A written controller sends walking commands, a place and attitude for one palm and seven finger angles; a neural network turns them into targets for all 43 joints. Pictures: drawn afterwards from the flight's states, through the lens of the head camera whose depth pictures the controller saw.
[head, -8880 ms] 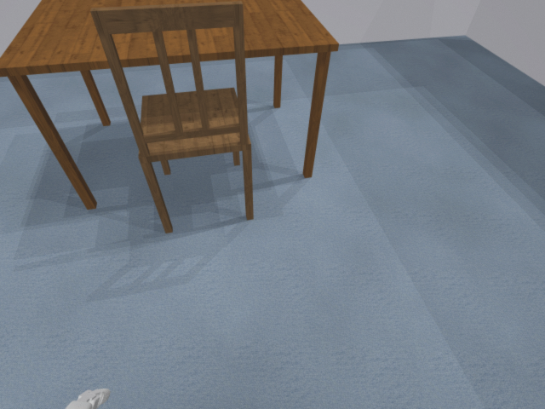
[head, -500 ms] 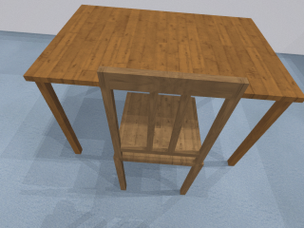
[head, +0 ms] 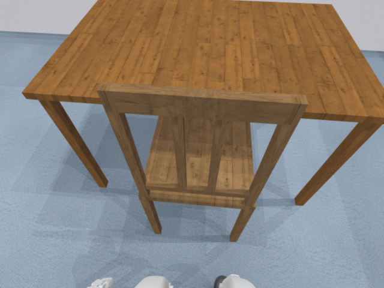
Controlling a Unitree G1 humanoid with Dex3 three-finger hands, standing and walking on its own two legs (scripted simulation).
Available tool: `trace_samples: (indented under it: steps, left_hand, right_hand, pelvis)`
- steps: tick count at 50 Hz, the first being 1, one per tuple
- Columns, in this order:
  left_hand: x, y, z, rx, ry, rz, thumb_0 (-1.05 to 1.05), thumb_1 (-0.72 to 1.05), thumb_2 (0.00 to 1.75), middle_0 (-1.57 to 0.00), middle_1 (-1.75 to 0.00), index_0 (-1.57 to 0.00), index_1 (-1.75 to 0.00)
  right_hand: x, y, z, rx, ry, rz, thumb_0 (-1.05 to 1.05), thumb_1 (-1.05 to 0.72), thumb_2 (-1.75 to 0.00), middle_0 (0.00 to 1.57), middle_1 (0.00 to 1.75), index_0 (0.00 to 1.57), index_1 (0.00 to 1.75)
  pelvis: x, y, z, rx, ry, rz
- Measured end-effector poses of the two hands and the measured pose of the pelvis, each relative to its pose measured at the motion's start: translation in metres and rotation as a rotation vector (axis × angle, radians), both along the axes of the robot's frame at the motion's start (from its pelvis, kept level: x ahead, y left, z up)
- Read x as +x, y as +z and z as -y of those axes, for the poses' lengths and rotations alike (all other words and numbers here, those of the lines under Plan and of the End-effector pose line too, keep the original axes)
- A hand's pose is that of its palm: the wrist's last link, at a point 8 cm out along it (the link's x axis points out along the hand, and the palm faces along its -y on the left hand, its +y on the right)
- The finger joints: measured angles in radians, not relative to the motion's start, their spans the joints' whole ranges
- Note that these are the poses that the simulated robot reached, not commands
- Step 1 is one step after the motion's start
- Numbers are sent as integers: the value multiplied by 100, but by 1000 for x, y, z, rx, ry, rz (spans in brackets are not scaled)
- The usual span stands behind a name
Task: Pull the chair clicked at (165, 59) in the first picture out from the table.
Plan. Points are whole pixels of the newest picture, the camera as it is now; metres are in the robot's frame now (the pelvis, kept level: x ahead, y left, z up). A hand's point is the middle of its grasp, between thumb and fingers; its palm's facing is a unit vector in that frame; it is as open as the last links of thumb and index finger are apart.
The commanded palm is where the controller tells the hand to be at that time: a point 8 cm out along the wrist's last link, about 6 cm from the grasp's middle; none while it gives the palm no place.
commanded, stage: come to a stop and stand still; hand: left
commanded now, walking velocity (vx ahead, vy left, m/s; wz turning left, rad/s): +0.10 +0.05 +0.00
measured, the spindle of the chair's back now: (180, 157) +0.43 +0.07 -0.05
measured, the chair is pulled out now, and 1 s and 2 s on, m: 0.00 0.00 0.00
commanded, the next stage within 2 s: look again from close up in 1.32 s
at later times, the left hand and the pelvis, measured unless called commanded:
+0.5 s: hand out of the picture -0.05 +0.20 -0.16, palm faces +0.01 -0.98 -0.21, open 7.4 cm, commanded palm none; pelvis -0.04 +0.03 +0.01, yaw -1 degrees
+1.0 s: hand out of the picture -0.09 +0.12 -0.15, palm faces +0.04 -0.99 -0.16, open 7.4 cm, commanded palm none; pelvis -0.05 -0.02 +0.02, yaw -1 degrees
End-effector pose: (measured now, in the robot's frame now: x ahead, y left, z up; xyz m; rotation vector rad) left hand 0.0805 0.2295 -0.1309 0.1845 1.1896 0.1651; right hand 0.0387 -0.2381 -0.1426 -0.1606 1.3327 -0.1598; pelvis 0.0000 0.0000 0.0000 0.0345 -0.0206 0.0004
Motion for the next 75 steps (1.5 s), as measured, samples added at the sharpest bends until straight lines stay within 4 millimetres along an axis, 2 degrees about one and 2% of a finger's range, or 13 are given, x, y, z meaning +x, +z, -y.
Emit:
trace_samples:
  steps: [3, 5, 7, 11, 16, 21, 26, 30, 41, 53, 63, 71, 75]
  left_hand:
    - [-12, -4, -11, -7, 10, 9, 0, 92, 90, -21, -30, -20, -30]
    - [-21, -10, -20, -13, 15, 1, 0, 91, 90, -21, -30, -20, -30]
    - [-32, -12, -28, -17, 20, -27, 0, 91, 90, -21, -30, -20, -30]
    - [-59, -4, -36, -30, 38, -77, 0, 91, 90, -20, -30, -20, -30]
    - [-97, 1, -39, -35, 72, -145, 0, 91, 90, -20, -30, -20, -30]
    - [-123, 4, -30, -31, 55, -242, 0, 91, 90, -20, -30, -20, -30]
    - [-132, 6, -12, -24, 40, -252, 0, 91, 90, -20, -30, -20, -30]
    - [-138, 7, 6, -40, 34, -229, 1, 91, 90, -20, -30, -20, -30]
    - [-158, 3, 46, -95, 39, -246, 0, 91, 90, -20, -30, -20, -30]
    - [-175, 7, 60, -69, 70, -286, 0, 91, 90, -20, -30, -20, -30]
    - [-168, 7, 65, -54, 75, -282, 0, 91, 90, -20, -30, -20, -30]
    - [-159, 5, 67, -59, 70, -271, 0, 91, 90, -20, -30, -20, -30]
    - [-149, 7, 58, -40, 49, -245, 0, 90, 90, -20, -30, -20, -30]
  right_hand:
    - [1, 8, -4, -20, 12, 42, 0, -92, -90, 20, 30, 20, 30]
    - [-5, 12, -9, -36, 7, 69, 0, -92, -90, 20, 30, 20, 30]
    - [-19, 17, -19, -41, -9, 75, 0, -92, -90, 20, 30, 19, 30]
    - [-50, 20, -42, -14, -15, 22, 0, -92, -90, 20, 30, 19, 30]
    - [-71, 16, -67, 39, 4, -40, 1, -91, -90, 20, 30, 20, 30]
    - [-94, 10, -72, 56, -31, -81, 2, -93, -90, 20, 30, 20, 30]
    - [-120, 0, -64, 87, -65, -139, 1, -92, -90, 20, 30, 20, 30]
    - [-130, 1, -56, 95, -67, -162, 1, -92, -90, 20, 30, 20, 30]
    - [-127, 4, -31, 77, -58, -135, 1, -91, -90, 20, 30, 20, 30]
    - [-107, 1, -16, 91, -33, -116, 1, -91, -90, 20, 30, 20, 30]
    - [-92, 0, 1, 69, -28, -98, 1, -92, -90, 20, 30, 20, 30]
    - [-85, 1, 5, 57, -24, -93, 1, -92, -90, 20, 30, 20, 30]
    - [-79, -3, 8, 62, -15, -76, 1, -93, -90, 20, 30, 20, 30]
  pelvis:
    - [-8, 0, -7, -5, -6, -2]
    - [-12, -3, -14, -13, -11, -1]
    - [-17, 0, -19, 5, -32, 15]
    - [-19, 9, -29, -20, -18, 6]
    - [-22, 14, -35, -25, -5, -25]
    - [-30, 14, -34, -14, -14, -38]
    - [-40, 12, -26, -17, -13, -27]
    - [-41, 15, -17, -22, -9, -10]
    - [-47, 17, 6, -12, -15, 3]
    - [-43, 16, 25, -7, -12, -8]
    - [-35, 15, 34, -5, -16, -7]
    - [-32, 15, 36, -6, -17, -9]
    - [-37, 11, 32, -22, 1, -27]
